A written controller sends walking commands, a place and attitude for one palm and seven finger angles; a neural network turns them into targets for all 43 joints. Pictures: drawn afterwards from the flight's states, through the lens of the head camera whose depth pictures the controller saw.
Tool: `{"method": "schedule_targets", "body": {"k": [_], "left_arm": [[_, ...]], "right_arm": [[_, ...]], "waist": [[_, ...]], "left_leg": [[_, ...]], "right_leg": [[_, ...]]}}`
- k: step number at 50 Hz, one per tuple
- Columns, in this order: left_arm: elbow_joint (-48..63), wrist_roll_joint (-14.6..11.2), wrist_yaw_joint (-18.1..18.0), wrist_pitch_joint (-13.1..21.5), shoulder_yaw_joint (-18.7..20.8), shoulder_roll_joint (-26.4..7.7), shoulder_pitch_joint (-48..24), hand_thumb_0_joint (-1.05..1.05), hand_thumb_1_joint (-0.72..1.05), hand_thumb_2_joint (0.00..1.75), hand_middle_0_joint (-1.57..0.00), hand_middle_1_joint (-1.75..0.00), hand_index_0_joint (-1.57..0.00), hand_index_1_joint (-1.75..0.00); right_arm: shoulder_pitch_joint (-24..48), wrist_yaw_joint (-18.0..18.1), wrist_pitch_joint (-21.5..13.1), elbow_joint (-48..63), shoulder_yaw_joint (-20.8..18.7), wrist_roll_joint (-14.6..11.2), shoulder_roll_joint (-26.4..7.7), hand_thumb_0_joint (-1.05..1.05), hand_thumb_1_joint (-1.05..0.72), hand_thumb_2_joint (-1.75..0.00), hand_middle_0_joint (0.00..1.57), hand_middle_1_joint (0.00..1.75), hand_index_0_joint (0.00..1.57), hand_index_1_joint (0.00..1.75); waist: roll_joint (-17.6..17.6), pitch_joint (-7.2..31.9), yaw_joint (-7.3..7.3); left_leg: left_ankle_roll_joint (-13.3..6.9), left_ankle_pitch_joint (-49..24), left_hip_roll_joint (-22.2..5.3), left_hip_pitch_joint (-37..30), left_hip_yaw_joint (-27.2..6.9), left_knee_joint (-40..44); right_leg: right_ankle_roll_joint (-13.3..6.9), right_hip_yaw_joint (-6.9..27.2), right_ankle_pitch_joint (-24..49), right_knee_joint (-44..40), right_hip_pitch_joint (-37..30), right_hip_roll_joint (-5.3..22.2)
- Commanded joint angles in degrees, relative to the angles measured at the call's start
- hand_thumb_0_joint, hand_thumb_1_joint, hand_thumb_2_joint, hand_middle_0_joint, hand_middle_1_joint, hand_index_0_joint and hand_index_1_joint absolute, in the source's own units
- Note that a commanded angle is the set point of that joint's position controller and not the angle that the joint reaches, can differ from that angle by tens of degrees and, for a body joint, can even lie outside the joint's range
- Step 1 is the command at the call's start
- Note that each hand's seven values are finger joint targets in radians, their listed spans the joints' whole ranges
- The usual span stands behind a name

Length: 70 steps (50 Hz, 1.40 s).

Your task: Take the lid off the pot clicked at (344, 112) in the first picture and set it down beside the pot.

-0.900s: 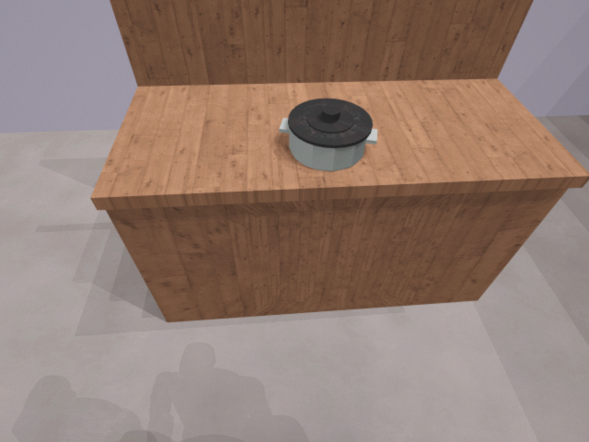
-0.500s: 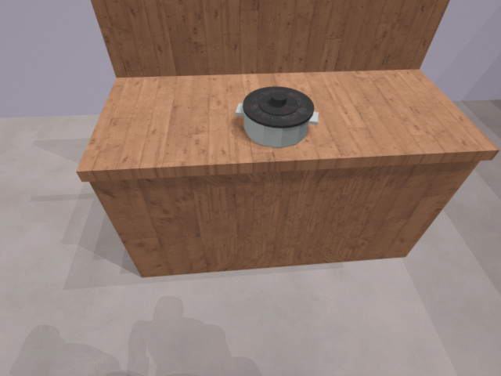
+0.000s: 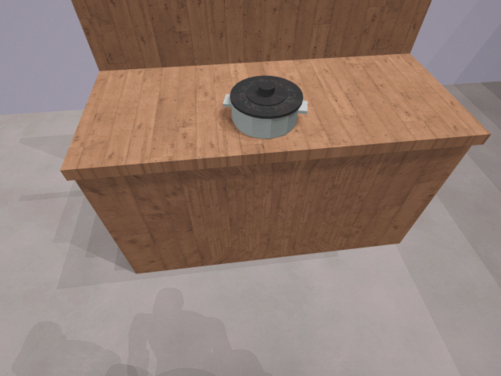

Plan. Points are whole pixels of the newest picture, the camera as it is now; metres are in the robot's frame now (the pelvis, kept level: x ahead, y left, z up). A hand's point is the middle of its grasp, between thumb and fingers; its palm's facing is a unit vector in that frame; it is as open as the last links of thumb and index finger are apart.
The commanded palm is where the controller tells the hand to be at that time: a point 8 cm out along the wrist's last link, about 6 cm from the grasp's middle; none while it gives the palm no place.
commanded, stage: walk to a spot facing it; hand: left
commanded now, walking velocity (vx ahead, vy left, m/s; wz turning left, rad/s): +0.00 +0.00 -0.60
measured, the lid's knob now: (266, 88) +0.83 +0.02 +0.01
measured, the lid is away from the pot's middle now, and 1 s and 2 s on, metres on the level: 0.00 0.00 0.00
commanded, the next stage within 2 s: none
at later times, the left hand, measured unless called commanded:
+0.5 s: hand out of the picture +0.09 +0.20 -0.17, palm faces -0.16 -0.96 -0.23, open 7.4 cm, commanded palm none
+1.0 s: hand (213, 350) +0.20 +0.09 -0.16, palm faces -0.55 -0.79 -0.26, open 7.4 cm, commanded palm none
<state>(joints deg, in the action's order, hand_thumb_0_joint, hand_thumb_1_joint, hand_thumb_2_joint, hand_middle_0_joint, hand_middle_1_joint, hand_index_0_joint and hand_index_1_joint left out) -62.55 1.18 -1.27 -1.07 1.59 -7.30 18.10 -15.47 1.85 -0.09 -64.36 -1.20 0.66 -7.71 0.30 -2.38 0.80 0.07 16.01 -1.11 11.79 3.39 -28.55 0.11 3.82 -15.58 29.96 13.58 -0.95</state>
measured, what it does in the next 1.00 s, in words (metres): steps on the spot, turning right: left foot, then right foot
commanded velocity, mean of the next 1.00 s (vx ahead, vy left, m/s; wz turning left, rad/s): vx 0.00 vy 0.00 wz -0.60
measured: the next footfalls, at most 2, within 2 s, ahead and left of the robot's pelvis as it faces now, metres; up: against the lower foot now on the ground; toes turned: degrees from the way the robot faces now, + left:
left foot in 0.46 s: +0.06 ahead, +0.12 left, +0.00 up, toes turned -16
right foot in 0.82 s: -0.02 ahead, -0.15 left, +0.00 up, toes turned -32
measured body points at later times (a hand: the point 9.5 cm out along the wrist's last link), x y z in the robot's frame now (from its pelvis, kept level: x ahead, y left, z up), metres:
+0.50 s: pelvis -0.01 +0.01 -0.01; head +0.03 +0.02 +0.44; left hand +0.10 +0.26 -0.16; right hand +0.08 -0.27 -0.12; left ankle +0.02 +0.13 -0.74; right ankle +0.00 -0.12 -0.72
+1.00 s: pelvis +0.00 -0.02 -0.01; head +0.03 -0.06 +0.44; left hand +0.22 +0.13 -0.14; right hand -0.13 -0.27 -0.15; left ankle +0.06 +0.10 -0.69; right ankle -0.05 -0.13 -0.74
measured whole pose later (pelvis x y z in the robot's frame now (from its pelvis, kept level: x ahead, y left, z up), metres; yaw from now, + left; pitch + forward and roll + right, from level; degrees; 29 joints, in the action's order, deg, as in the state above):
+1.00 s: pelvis +0.00 -0.02 -0.01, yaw -35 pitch +0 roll +0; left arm -49.1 1.4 0.1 -2.6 3.2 -12.6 9.5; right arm -13.8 1.2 2.9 -53.0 -3.4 0.9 -15.8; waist 1.0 -6.0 -1.0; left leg 4.2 26.7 -4.8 25.4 2.7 -56.1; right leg -1.1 2.5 -15.1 32.6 17.7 -1.7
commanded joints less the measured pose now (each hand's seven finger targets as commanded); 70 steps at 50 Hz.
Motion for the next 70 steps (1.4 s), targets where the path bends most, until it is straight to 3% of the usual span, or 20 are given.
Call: {"method": "schedule_targets", "body": {"k": [1, 6, 9, 10, 20, 21, 23, 24, 29, 38, 39, 41, 43, 46, 54, 55, 57, 58, 63, 70], "left_arm": [[4.9, 0.1, 0.2, 0.2, 2.4, -6.7, 2.1, 0.0, 0.9, 0.9, -0.2, -0.3, -0.2, -0.3], [6.9, 0.2, 0.6, 0.3, 3.4, -7.9, 3.5, 0.0, 0.9, 0.9, -0.2, -0.3, -0.2, -0.3], [7.6, 0.2, -0.1, 0.7, 4.8, -13.7, 5.6, 0.0, 0.9, 0.9, -0.2, -0.3, -0.2, -0.3], [8.0, 0.0, -0.6, 0.5, 5.1, -14.0, 7.1, 0.0, 0.9, 0.9, -0.2, -0.3, -0.2, -0.3], [14.4, -0.1, 0.0, -0.6, 5.9, -15.7, -3.2, 0.0, 0.9, 0.9, -0.2, -0.3, -0.2, -0.3], [15.4, -0.2, 0.1, -0.8, 5.8, -14.7, -4.5, 0.0, 0.9, 0.9, -0.2, -0.3, -0.2, -0.3], [18.2, -0.3, 1.4, -0.7, 4.7, -10.4, -4.7, 0.0, 0.9, 0.9, -0.2, -0.3, -0.2, -0.3], [18.2, 0.3, 1.6, -0.6, 5.4, -12.9, -5.0, 0.0, 0.9, 0.9, -0.2, -0.3, -0.2, -0.3], [16.8, 0.0, 3.4, -1.5, 4.5, -11.1, -5.6, 0.0, 0.9, 0.9, -0.2, -0.3, -0.2, -0.3], [17.8, -0.2, 3.5, -0.4, 3.4, -11.1, -8.6, 0.0, 0.9, 0.9, -0.2, -0.3, -0.2, -0.3], [16.4, -0.1, 3.3, 0.1, 3.8, -12.5, -4.8, 0.0, 0.9, 0.9, -0.2, -0.3, -0.2, -0.3], [14.7, -0.3, 1.4, 0.8, 6.2, -24.0, 3.4, 0.0, 0.9, 0.9, -0.2, -0.3, -0.2, -0.3], [14.8, -0.4, 0.2, 0.2, 6.0, -21.1, 0.9, 0.0, 0.9, 0.9, -0.2, -0.3, -0.2, -0.3], [17.3, 0.0, -0.1, -0.2, 4.9, -17.5, -7.1, 0.0, 0.9, 0.9, -0.2, -0.3, -0.2, -0.3], [17.7, -0.2, 0.9, -1.1, 5.1, -17.7, -9.6, 0.0, 0.9, 0.9, -0.2, -0.3, -0.2, -0.3], [17.8, -0.4, 1.0, -1.3, 4.9, -16.8, -10.2, 0.0, 0.9, 0.9, -0.2, -0.3, -0.2, -0.3], [20.0, -0.9, 1.9, -1.7, 3.7, -10.7, -9.4, 0.0, 0.9, 0.9, -0.2, -0.3, -0.2, -0.3], [20.0, 0.0, 2.1, -1.3, 4.2, -12.6, -9.6, 0.0, 0.9, 0.9, -0.2, -0.3, -0.2, -0.3], [17.1, -0.1, 3.5, -1.8, 3.8, -10.5, -9.6, 0.0, 0.9, 0.9, -0.2, -0.3, -0.2, -0.3], [18.1, -0.3, 3.3, -1.3, 3.1, -9.1, -13.3, 0.0, 0.9, 0.9, -0.2, -0.3, -0.2, -0.3]], "right_arm": [[-2.3, 0.7, 0.0, 5.1, -3.0, 0.3, -9.5, 0.0, -0.9, -0.9, 0.2, 0.3, 0.2, 0.3], [1.6, 0.4, 0.2, 9.4, -4.2, 0.4, -10.3, 0.0, -0.9, -0.9, 0.2, 0.3, 0.2, 0.3], [4.2, 0.2, 0.7, 12.3, -3.7, 0.2, -7.1, 0.0, -0.9, -0.9, 0.2, 0.3, 0.2, 0.3], [6.8, 0.4, 0.7, 13.7, -3.5, 0.1, -7.3, 0.0, -0.9, -0.9, 0.2, 0.3, 0.2, 0.3], [3.0, 0.7, -0.2, 16.8, -3.3, -0.8, -8.8, 0.0, -0.9, -0.9, 0.2, 0.3, 0.2, 0.3], [0.5, 0.9, -0.6, 16.7, -3.5, -0.7, -10.1, 0.0, -0.9, -0.9, 0.2, 0.3, 0.2, 0.3], [1.1, 0.7, -0.8, 18.6, -4.8, 0.5, -18.2, 0.0, -0.9, -0.9, 0.2, 0.3, 0.2, 0.3], [3.6, 0.3, -0.2, 19.7, -4.3, 0.7, -17.5, 0.0, -0.9, -0.9, 0.2, 0.3, 0.2, 0.3], [6.6, 0.3, -0.7, 20.1, -2.7, 1.0, -14.0, 0.0, -0.9, -0.9, 0.2, 0.3, 0.2, 0.3], [-1.0, -0.4, -0.4, 16.8, -4.4, 1.1, -17.7, 0.0, -0.9, -0.9, 0.2, 0.3, 0.2, 0.3], [-0.9, -0.6, -0.4, 16.9, -4.4, 0.8, -17.5, 0.0, -0.9, -0.9, 0.2, 0.3, 0.2, 0.3], [2.4, -1.1, 0.2, 20.6, -2.6, 0.2, -11.1, 0.0, -0.9, -0.9, 0.2, 0.3, 0.2, 0.3], [5.7, -0.2, 0.8, 20.1, -2.8, 0.1, -12.2, 0.0, -0.9, -0.9, 0.2, 0.3, 0.2, 0.3], [2.9, -0.6, 1.0, 17.4, -2.7, 0.4, -11.0, 0.0, -0.9, -0.9, 0.2, 0.3, 0.2, 0.3], [-3.1, -0.1, 0.1, 16.6, -2.7, -0.2, -9.9, 0.0, -0.9, -0.9, 0.2, 0.3, 0.2, 0.3], [-5.4, 0.1, -0.2, 16.2, -2.7, -0.2, -10.6, 0.0, -0.9, -0.9, 0.2, 0.3, 0.2, 0.3], [-7.0, 0.3, -0.8, 17.1, -4.0, 0.9, -19.3, 0.0, -0.9, -0.9, 0.2, 0.3, 0.2, 0.3], [-5.6, 0.1, -0.6, 18.0, -3.7, 1.0, -19.3, 0.0, -0.9, -0.9, 0.2, 0.3, 0.2, 0.3], [0.0, 0.5, -1.0, 17.7, -2.2, 0.9, -14.1, 0.0, -0.9, -0.9, 0.2, 0.3, 0.2, 0.3], [-4.4, -0.4, -0.6, 15.4, -4.2, 1.1, -16.4, 0.0, -0.9, -0.9, 0.2, 0.3, 0.2, 0.3]], "waist": [[4.3, -1.9, -0.63], [0.2, 0.4, 0.72], [-16.5, 2.3, 2.16], [-14.3, 1.5, 3.46], [-8.9, 6.4, -1.62], [-7.5, 6.7, -3.17], [15.8, 2.8, -2.59], [12.1, 0.6, -2.06], [8.5, 0.0, -0.1], [8.6, 4.2, -1.81], [6.2, 6.4, 0.29], [-18.3, 10.2, 4.49], [-14.8, 7.2, 3.52], [-8.9, 5.7, -0.2], [-9.2, 5.0, -2.38], [-7.7, 5.6, -3.53], [17.3, 3.4, -3.83], [14.3, 1.5, -3.57], [9.8, 1.4, -1.18], [10.7, 3.0, -4.02]], "left_leg": [[-3.8, 3.6, -10.1, 0.2, -7.7, 7.2], [-3.0, 2.8, -9.9, 2.2, -3.5, 0.7], [1.3, 13.2, 0.9, 14.1, 1.8, -20.2], [1.2, 17.3, 0.4, 19.0, -2.1, -27.3], [1.2, 2.0, 3.2, -1.1, -4.3, -1.0], [0.5, -0.2, 1.1, -8.1, -5.8, 4.5], [-7.6, 2.7, -21.2, -11.8, -28.2, 16.2], [-11.0, 4.8, -24.6, -3.2, -28.6, 17.0], [-8.4, -14.0, -14.5, -2.3, -7.5, 11.7], [-4.9, -30.1, -16.3, -5.6, 0.6, -0.9], [-2.4, -26.4, -14.6, -2.4, 3.0, -7.5], [3.7, 21.3, -4.2, 22.7, 5.0, -31.7], [2.9, 17.5, -5.6, 24.8, -3.8, -38.1], [4.1, 11.3, -5.1, 17.4, -1.8, -31.5], [3.2, 2.9, -0.1, 3.3, 0.4, -6.6], [2.7, -0.4, -0.8, -2.2, -0.5, 0.2], [-6.1, 2.5, -22.3, -7.2, -25.8, 16.0], [-10.1, 7.3, -26.7, -0.5, -29.3, 17.7], [-6.9, -16.0, -16.3, -3.7, -5.4, 11.7], [-7.6, -26.9, -19.6, -6.6, 0.5, 6.6]], "right_leg": [[-2.1, 2.4, 3.9, 2.3, 8.9, 1.2], [-2.7, 6.1, 10.1, 4.1, 7.9, 1.4], [-9.7, 29.0, 19.3, -8.5, -1.1, 13.3], [-13.2, 32.8, 22.1, -10.3, -3.9, 15.2], [-7.0, 25.6, 20.6, -5.6, 3.0, 6.2], [-5.0, 23.5, 14.1, -3.0, 8.5, 3.6], [0.5, 6.3, -14.0, 16.6, 25.0, -6.3], [1.9, 2.9, -14.2, 27.1, 23.2, -1.6], [3.5, -2.2, -6.5, 32.3, 20.8, 2.6], [1.0, -9.3, -3.4, 3.7, 4.4, 0.9], [0.3, -9.0, 4.3, -3.6, -3.7, 0.9], [-10.7, 20.7, 36.1, -8.4, -19.4, 24.5], [-13.2, 19.0, 26.2, -8.4, -12.6, 19.5], [-11.3, 11.3, 24.8, -7.6, -4.2, 14.5], [-8.3, 16.3, 15.9, -5.8, 3.3, 10.1], [-6.2, 15.2, 12.4, -3.0, 6.5, 8.4], [0.4, 1.3, -14.4, 16.7, 21.4, -4.5], [1.0, 0.4, -17.3, 27.3, 20.2, -0.7], [3.1, -3.5, -7.6, 32.3, 19.0, 2.9], [2.4, -8.3, -10.4, 14.9, 11.3, 2.9]]}}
